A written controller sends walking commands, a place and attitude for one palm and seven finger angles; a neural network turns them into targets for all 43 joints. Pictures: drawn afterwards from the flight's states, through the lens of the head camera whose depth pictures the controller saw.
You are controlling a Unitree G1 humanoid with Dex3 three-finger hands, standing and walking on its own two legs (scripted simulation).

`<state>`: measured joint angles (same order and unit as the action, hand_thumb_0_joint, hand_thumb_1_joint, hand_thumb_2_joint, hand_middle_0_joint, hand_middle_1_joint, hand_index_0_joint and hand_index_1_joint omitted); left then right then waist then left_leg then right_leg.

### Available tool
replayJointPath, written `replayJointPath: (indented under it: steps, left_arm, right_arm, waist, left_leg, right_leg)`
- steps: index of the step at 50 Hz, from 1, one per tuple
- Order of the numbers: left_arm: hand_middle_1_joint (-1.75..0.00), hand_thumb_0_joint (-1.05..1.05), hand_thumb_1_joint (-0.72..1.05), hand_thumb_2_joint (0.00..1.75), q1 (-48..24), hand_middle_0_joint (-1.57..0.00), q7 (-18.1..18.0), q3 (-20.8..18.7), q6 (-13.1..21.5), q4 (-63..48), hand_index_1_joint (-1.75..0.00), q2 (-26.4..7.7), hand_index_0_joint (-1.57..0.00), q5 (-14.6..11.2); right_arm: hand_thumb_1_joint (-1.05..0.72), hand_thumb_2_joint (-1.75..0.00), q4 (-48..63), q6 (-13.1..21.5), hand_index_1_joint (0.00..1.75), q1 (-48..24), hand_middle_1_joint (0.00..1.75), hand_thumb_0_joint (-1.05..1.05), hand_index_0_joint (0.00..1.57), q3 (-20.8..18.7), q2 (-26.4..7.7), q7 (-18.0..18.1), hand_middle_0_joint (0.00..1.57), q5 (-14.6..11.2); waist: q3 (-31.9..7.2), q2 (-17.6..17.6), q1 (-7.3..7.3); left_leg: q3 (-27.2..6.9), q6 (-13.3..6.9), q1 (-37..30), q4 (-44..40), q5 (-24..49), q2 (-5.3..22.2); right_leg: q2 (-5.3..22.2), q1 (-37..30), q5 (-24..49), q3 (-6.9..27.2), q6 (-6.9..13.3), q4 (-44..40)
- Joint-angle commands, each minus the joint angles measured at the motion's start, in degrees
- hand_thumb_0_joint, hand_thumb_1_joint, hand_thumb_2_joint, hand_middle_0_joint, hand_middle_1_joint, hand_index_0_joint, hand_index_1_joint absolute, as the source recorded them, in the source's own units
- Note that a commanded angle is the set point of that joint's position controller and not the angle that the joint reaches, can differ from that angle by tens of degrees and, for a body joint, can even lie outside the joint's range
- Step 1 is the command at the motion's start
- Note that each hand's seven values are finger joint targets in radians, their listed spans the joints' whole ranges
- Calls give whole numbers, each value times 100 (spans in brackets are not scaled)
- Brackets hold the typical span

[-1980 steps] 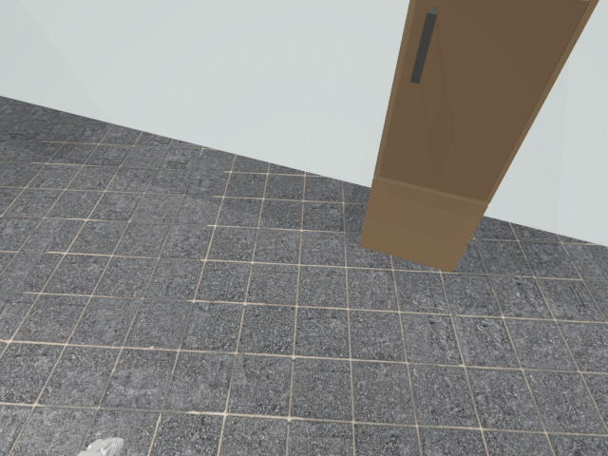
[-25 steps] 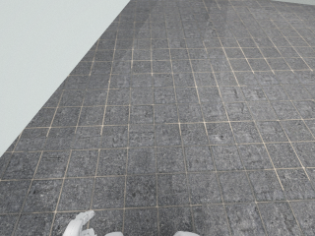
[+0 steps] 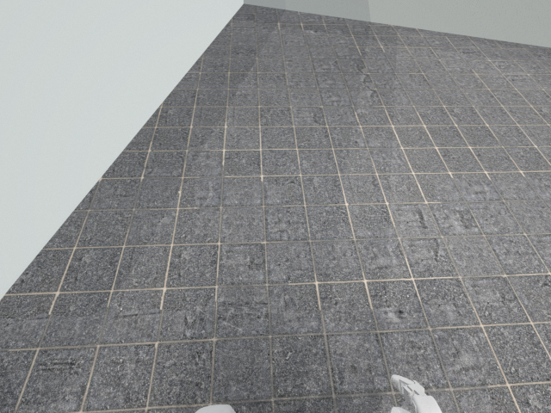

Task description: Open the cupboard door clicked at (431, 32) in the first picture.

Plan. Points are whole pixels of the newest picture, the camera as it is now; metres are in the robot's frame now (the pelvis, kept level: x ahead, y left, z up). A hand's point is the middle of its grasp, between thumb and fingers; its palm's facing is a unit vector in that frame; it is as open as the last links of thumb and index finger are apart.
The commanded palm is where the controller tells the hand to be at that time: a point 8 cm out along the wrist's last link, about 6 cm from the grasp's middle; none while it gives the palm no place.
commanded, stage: walk to a spot facing it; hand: left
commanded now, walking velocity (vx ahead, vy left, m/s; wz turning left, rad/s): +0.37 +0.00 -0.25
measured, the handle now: out of the picture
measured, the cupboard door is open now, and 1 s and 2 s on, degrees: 50 50 50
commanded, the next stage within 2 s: turn to face it in 0.38 s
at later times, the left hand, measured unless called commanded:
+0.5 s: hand (242, 272) +0.39 +0.11 -0.15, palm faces -0.10 -0.97 -0.23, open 7.3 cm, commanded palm none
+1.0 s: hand (237, 250) +0.46 +0.13 -0.18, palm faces +0.18 -0.97 -0.18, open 7.3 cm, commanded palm none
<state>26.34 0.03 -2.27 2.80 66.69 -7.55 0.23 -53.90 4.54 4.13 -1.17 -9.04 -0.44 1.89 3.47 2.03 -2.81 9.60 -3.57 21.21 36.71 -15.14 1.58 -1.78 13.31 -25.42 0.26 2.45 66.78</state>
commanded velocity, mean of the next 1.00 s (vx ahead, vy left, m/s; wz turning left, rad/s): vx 0.14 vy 0.00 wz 0.22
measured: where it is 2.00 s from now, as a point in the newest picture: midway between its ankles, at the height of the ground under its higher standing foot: (320, 329)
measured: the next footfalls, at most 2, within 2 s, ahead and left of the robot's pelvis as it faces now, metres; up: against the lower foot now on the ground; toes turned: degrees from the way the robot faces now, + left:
right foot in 0.38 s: +0.33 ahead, -0.16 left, +0.00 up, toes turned -12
left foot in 0.84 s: +0.51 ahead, +0.03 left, +0.00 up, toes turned +12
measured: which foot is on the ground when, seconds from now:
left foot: down 0.00-0.38, up 0.40-0.82, down 0.84-1.00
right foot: up 0.00-0.36, down 0.38-0.86, up 0.88-1.00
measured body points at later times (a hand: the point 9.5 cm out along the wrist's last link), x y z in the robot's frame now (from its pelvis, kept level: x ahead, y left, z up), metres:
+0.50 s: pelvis +0.26 -0.07 +0.01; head +0.30 -0.09 +0.46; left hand +0.39 +0.16 -0.13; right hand +0.15 -0.28 -0.15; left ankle +0.16 +0.08 -0.63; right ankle +0.29 -0.15 -0.72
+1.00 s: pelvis +0.42 -0.06 +0.00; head +0.46 -0.03 +0.45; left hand +0.45 +0.18 -0.16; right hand +0.53 -0.30 -0.13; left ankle +0.47 +0.02 -0.72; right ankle +0.37 -0.22 -0.63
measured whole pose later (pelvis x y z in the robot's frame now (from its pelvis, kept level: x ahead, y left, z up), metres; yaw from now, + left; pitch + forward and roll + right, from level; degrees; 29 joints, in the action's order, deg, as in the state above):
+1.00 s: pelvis +0.42 -0.06 +0.00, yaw +8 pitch +1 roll -1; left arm 9.9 -0.5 -3.7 -1.7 56.7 -11.8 0.6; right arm -55.0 0.3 9.7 -1.6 -11.5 0.7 1.4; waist 5.1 2.3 0.5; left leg 4.6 -4.0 23.4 35.0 -12.9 -0.5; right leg 3.8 26.3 -26.7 -1.6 -4.2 68.7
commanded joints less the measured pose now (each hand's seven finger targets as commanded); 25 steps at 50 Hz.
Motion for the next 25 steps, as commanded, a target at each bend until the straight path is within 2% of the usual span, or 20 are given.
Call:
replayJointPath:
  steps: [1,3,4,6,8,10,12,14,15,16,17,18,19,20,21,22,23,24,25]
  left_arm:
    - [-30,0,90,90,-598,-20,103,-131,45,-795,-30,-374,-20,153]
    - [-30,0,90,90,-505,-20,137,-105,-67,-787,-30,-194,-20,148]
    - [-30,0,90,90,-514,-20,146,-115,-110,-810,-30,-174,-20,124]
    - [-30,0,90,90,-739,-20,176,-121,-149,-889,-30,-128,-20,143]
    - [-30,0,90,90,-1160,-20,207,-116,-163,-1004,-30,-159,-20,131]
    - [-30,0,90,90,-1579,-20,237,-124,-147,-1100,-30,-241,-20,122]
    - [-30,0,90,90,-1982,-20,262,-112,-141,-1211,-30,-337,-20,116]
    - [-30,0,90,90,-2142,-20,261,-110,-124,-1254,-30,-449,-20,103]
    - [-30,0,90,90,-2007,-20,247,-126,-99,-1239,-30,-544,-20,101]
    - [-30,0,90,90,-1640,-20,235,-141,-71,-1135,-30,-630,-20,106]
    - [-30,0,90,90,-948,-20,212,-183,-12,-913,-30,-771,-20,121]
    - [-30,0,90,90,-36,-20,158,-299,64,-642,-30,-1162,-20,160]
    - [-30,0,90,90,676,-20,60,-496,106,-511,-30,-1872,-20,164]
    - [-30,0,90,90,563,-20,-13,-473,68,-542,-30,-1944,-20,-1]
    - [-30,0,90,90,12,-20,-63,-423,32,-643,-30,-1761,-20,-12]
    - [-30,0,90,90,-455,-20,-82,-308,27,-813,-30,-1453,-20,-8]
    - [-30,0,90,90,-782,-20,-75,-218,56,-865,-30,-1222,-20,0]
    - [-30,0,90,90,-978,-20,-81,-149,103,-906,-30,-1011,-20,12]
    - [-30,0,90,90,-1059,-20,-91,-129,151,-898,-30,-945,-20,40]
  right_arm:
    - [-90,-90,-288,39,30,1405,30,0,20,-178,-614,170,20,-26]
    - [-90,-90,-424,131,30,1562,30,0,20,-143,-563,200,20,-59]
    - [-90,-90,-437,130,30,1595,30,0,20,-146,-611,196,20,-68]
    - [-90,-90,-483,105,30,1674,30,0,20,-207,-611,168,20,-62]
    - [-90,-90,-541,71,30,1846,30,0,20,-187,-677,140,20,-59]
    - [-90,-90,-647,36,30,2064,30,0,20,-185,-719,137,20,-30]
    - [-90,-90,-734,13,30,2319,30,0,20,-164,-784,143,20,-4]
    - [-90,-90,-825,-18,30,2481,30,0,20,-155,-878,153,20,19]
    - [-90,-90,-852,-33,30,2466,30,0,20,-169,-917,152,20,21]
    - [-90,-90,-861,-45,30,2430,30,0,20,-160,-988,163,20,11]
    - [-90,-90,-871,-53,30,2366,30,0,20,-146,-1031,166,20,-19]
    - [-90,-90,-807,-35,30,2267,30,0,20,-135,-963,127,20,-97]
    - [-90,-90,-625,-2,30,2517,30,0,20,-77,-609,112,20,-212]
    - [-90,-90,-482,-34,30,2112,30,0,20,-127,-759,106,20,-240]
    - [-90,-90,-486,-57,30,1805,30,0,20,-158,-714,105,20,-220]
    - [-90,-90,-456,-68,30,1545,30,0,20,-162,-600,102,20,-180]
    - [-90,-90,-504,-143,30,1588,30,0,20,-146,-476,109,20,-138]
    - [-90,-90,-592,-221,30,1725,30,0,20,-114,-342,111,20,-106]
    - [-90,-90,-698,-284,30,1973,30,0,20,-106,-174,100,20,-104]
  waist:
    - [376,-772,378]
    - [113,-831,235]
    - [-50,-857,188]
    - [-17,-828,164]
    - [193,-849,256]
    - [325,-1012,373]
    - [451,-885,488]
    - [437,-796,483]
    - [346,-750,362]
    - [122,-736,176]
    - [-206,-589,-148]
    - [-779,-201,-539]
    - [-1708,1370,-682]
    - [-1701,1153,-571]
    - [-1123,657,-383]
    - [-541,501,-224]
    - [-258,361,66]
    - [-115,270,249]
    - [-169,261,390]
  left_leg:
    - [-1949,-438,-750,-2579,438,1845]
    - [-1111,-353,-990,-2483,1890,1607]
    - [-845,-376,-956,-2487,1923,1551]
    - [-393,-283,-932,-2559,1854,1315]
    - [-214,-222,-854,-2635,1721,1241]
    - [-215,-242,-1107,-2641,1600,1354]
    - [-189,-241,-1394,-2593,1880,1455]
    - [-139,-212,-1654,-2390,2461,1585]
    - [-79,-186,-1769,-2051,3080,1653]
    - [8,-139,-1878,-1518,3864,1603]
    - [129,14,-1667,-574,4350,1415]
    - [282,224,-620,789,3738,1135]
    - [421,536,988,3053,-435,144]
    - [-481,445,1378,4061,-1847,193]
    - [-825,404,1548,4104,-1442,527]
    - [-890,436,1503,3830,-1049,712]
    - [-924,487,1198,3503,-831,809]
    - [-879,531,872,3134,-739,835]
    - [-828,545,644,2810,-661,768]
  right_leg:
    - [764,2210,981,259,-150,1114]
    - [788,2166,1110,128,-242,505]
    - [837,1991,1170,91,-254,114]
    - [848,1874,1573,-153,-265,-724]
    - [795,1728,1938,-404,-244,-1481]
    - [750,1771,2046,-518,-196,-2051]
    - [674,1769,2038,-621,-110,-2474]
    - [562,1529,1759,-709,28,-2766]
    - [471,1234,1538,-740,114,-2892]
    - [304,724,1406,-858,211,-3092]
    - [130,-275,1561,-939,314,-3444]
    - [581,-1917,1621,-290,563,-3545]
    - [2452,-3327,1971,2586,1294,-4157]
    - [2866,-2974,2414,3136,1483,-4819]
    - [2657,-2323,2019,2514,1359,-4932]
    - [2415,-1353,2467,1924,1108,-5022]
    - [2234,-648,2918,1334,938,-5114]
    - [2102,-169,3432,916,864,-5199]
    - [1967,-55,3859,501,792,-5205]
